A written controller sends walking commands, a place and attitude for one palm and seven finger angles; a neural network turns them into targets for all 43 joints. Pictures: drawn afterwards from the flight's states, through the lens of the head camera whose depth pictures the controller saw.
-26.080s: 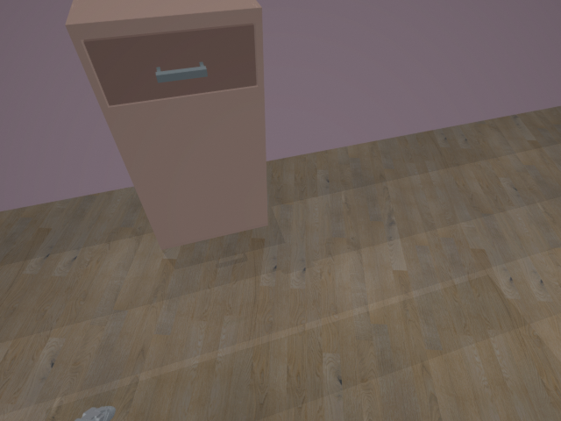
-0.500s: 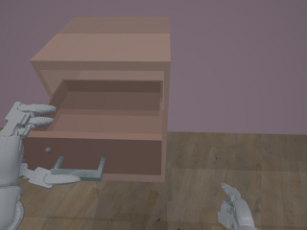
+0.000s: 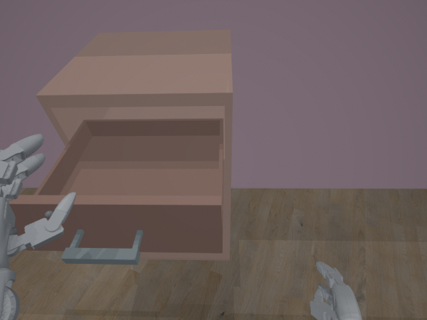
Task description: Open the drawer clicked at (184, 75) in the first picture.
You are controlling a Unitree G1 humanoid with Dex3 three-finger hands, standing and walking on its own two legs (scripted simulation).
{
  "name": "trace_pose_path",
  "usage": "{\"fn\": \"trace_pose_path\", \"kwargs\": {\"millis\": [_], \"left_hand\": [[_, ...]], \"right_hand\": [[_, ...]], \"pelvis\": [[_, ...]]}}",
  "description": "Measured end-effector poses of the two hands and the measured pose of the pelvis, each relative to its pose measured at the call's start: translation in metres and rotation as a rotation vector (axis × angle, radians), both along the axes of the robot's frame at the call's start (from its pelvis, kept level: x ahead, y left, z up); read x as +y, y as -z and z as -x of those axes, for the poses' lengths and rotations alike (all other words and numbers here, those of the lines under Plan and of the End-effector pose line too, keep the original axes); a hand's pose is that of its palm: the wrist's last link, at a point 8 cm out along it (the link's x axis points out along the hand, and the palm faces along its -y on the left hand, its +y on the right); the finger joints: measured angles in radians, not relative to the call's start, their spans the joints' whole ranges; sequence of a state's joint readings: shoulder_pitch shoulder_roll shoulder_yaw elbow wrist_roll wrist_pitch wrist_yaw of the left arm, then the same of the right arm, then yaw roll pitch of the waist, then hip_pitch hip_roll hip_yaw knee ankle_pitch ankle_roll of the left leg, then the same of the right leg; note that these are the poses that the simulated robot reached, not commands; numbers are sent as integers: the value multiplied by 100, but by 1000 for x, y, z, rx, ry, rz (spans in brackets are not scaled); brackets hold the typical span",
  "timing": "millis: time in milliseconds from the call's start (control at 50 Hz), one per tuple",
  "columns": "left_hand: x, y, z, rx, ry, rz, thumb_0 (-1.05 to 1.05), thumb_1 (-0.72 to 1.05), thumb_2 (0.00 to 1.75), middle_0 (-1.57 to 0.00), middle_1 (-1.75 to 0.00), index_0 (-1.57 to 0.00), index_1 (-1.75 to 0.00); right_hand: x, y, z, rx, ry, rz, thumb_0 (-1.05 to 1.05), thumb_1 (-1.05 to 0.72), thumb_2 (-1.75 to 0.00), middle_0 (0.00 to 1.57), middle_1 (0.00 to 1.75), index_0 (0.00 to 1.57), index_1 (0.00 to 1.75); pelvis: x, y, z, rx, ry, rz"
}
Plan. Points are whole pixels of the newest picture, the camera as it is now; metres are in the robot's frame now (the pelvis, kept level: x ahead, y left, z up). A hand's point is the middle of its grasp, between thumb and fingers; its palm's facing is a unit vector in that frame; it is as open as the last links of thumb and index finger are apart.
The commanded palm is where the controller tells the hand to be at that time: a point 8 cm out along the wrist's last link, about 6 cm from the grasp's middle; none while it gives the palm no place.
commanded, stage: draw the hand back to the body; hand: left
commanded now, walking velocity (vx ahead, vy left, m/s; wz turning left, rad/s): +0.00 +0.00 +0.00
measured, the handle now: (105, 245) +0.23 +0.25 +0.02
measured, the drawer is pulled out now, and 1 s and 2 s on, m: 0.30 0.30 0.30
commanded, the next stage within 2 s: step back with the hand held close in 0.30 s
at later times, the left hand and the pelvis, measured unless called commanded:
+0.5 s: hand (37, 219) +0.17 +0.25 +0.20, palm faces +0.47 -0.78 -0.42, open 7.4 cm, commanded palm +0.11 +0.28 +0.21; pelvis -0.02 +0.00 +0.00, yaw +1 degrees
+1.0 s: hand (6, 262) +0.12 +0.26 +0.20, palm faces +0.44 -0.75 -0.49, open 7.4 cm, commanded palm +0.06 +0.30 +0.21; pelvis -0.07 +0.02 -0.02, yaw +1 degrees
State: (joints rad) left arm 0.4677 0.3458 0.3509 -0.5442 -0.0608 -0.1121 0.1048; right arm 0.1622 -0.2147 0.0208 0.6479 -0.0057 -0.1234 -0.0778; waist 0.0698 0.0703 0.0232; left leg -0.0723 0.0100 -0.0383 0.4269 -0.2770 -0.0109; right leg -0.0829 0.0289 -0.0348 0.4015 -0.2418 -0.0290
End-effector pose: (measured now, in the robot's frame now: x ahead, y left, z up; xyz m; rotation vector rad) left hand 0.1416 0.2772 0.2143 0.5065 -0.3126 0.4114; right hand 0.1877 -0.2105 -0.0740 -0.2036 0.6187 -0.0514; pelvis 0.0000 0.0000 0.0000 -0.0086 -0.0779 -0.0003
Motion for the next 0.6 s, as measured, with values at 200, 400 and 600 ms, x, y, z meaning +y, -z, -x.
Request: {"fn": "trace_pose_path", "kwargs": {"millis": [200, 400, 600], "left_hand": [[1, 3, 8, -9, -20, 30, 1, 75, 84, -22, -39, -22, -40], [2, 3, 11, -9, -16, 29, 1, 87, 89, -21, -31, -21, -32], [8, 5, 11, 22, 39, -51, 1, 89, 90, -21, -30, -21, -31]], "right_hand": [[6, -4, -1, -18, -28, -2, 2, -91, -90, 20, 30, 20, 30], [5, -1, 12, -1, -21, -2, 2, -91, -90, 20, 30, 20, 30], [-7, 5, 31, 79, 35, 36, 2, -91, -90, 20, 30, 20, 30]], "pelvis": [[-1, 0, 5, -9, -7, 1], [-2, 0, 11, -16, -5, 2], [9, 2, 23, 81, -25, 20]]}}
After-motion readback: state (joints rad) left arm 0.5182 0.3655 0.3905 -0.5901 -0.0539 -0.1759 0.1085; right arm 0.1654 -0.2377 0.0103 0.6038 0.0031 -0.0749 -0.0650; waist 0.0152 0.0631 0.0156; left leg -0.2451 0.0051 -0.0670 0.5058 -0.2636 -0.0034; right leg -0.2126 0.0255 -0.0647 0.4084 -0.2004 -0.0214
